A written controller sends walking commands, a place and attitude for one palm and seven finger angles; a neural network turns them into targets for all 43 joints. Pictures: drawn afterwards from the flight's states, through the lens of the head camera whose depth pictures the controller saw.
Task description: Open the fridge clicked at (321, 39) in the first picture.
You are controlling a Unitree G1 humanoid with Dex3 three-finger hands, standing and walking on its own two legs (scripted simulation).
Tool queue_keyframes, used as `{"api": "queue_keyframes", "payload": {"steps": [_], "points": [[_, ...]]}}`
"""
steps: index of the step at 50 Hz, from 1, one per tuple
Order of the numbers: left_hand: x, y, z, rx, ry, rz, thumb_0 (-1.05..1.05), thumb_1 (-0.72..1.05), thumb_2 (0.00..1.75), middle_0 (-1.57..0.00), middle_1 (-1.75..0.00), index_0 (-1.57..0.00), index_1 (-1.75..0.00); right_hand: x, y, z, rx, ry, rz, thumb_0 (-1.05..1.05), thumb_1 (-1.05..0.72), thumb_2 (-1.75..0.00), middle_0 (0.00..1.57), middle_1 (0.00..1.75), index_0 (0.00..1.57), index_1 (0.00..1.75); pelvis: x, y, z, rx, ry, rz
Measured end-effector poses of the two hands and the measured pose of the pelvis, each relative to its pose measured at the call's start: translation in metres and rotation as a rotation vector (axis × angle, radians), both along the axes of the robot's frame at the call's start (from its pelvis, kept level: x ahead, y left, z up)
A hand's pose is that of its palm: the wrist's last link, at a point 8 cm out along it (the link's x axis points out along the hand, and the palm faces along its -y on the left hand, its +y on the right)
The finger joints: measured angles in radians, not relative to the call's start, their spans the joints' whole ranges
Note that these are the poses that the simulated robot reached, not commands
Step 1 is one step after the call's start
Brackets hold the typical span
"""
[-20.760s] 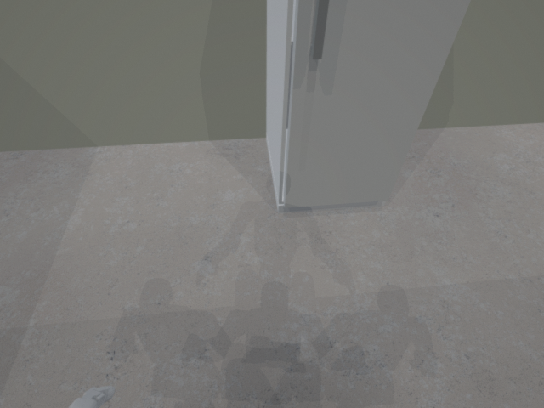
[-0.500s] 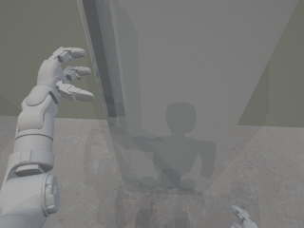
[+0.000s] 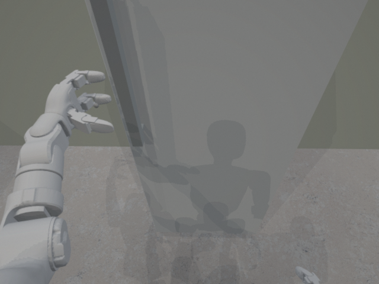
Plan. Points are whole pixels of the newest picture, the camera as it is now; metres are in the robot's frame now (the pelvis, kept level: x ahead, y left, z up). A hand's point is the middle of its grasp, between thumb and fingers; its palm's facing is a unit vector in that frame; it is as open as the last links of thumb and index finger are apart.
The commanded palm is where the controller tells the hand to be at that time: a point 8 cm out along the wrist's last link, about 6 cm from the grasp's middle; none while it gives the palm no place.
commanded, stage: move the hooked fingers beside the handle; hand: left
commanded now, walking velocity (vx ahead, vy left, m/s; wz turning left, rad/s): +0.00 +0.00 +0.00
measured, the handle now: (123, 66) +0.47 +0.16 +0.25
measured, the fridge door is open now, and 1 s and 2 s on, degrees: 0 0 0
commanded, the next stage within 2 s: feel for the door with the fingertips in 1.84 s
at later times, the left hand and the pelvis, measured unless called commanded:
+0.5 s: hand (104, 98) +0.42 +0.19 +0.21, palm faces +0.01 -1.00 +0.02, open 14.0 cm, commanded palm +0.39 +0.26 +0.20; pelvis +0.00 -0.01 +0.00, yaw +1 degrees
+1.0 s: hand (103, 111) +0.40 +0.19 +0.19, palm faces +0.04 -1.00 -0.01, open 14.0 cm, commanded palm +0.38 +0.25 +0.21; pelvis +0.00 -0.01 +0.00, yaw +0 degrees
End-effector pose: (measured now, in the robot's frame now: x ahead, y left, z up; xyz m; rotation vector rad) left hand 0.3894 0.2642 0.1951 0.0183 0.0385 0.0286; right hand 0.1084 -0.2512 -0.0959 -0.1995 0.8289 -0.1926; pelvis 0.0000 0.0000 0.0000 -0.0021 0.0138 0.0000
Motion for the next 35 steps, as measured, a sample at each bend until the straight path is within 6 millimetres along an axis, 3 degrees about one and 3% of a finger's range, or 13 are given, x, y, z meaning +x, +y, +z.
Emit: {"api": "queue_keyframes", "payload": {"steps": [7,13,22,28,31,35], "points": [[-0.007,-0.017,0.008,-0.038,-0.085,-0.033,-0.01,-0.5,0.3,-0.3,-1.2,-0.3,-1.2,0.013,0.005,0.003,-0.005,-0.021,0.031,0.02,-0.91,-0.89,0.2,0.3,0.2,0.3,0.0,-0.001,0.0,0.0,-0.017,0.009],[0.005,-0.006,0.0,-0.01,0.025,0.036,-0.01,-0.5,0.3,-0.3,-1.2,-0.3,-1.2,0.023,0.006,0.007,-0.005,-0.046,0.032,0.01,-0.91,-0.89,0.2,0.3,0.2,0.3,-0.003,-0.004,0.0,-0.001,-0.004,0.012],[0.005,-0.019,0.018,-0.031,-0.082,-0.039,-0.01,-0.5,0.3,-0.29,-1.2,-0.3,-1.2,0.021,0.003,0.004,-0.005,-0.028,0.035,0.01,-0.91,-0.89,0.2,0.3,0.2,0.3,0.003,-0.004,0.0,0.0,-0.003,0.013],[0.012,-0.011,-0.006,-0.026,0.05,0.018,-0.01,-0.5,0.3,-0.3,-1.2,-0.3,-1.2,0.016,-0.001,0.002,-0.003,-0.009,0.014,0.01,-0.91,-0.89,0.2,0.3,0.2,0.3,0.003,-0.006,-0.001,0.001,0.006,0.01],[0.009,-0.007,-0.012,-0.002,0.037,0.037,-0.01,-0.5,0.3,-0.3,-1.2,-0.3,-1.2,0.011,-0.004,0.001,-0.006,0.002,0.004,0.01,-0.91,-0.89,0.2,0.3,0.2,0.3,0.003,-0.006,0.0,0.002,0.009,0.004],[0.003,-0.011,0.007,-0.001,-0.088,0.007,-0.01,-0.5,0.3,-0.29,-1.2,-0.3,-1.2,0.009,-0.005,0.001,-0.016,0.011,0.008,0.01,-0.91,-0.89,0.2,0.3,0.2,0.3,0.005,-0.006,0.0,0.001,-0.001,0.005]]}}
